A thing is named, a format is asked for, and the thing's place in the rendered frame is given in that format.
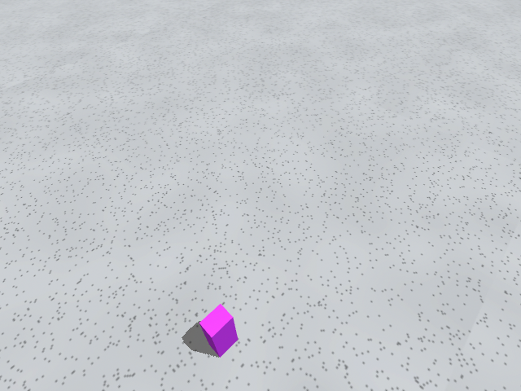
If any carton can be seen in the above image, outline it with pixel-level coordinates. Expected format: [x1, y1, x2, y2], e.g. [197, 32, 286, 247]
[199, 304, 238, 357]

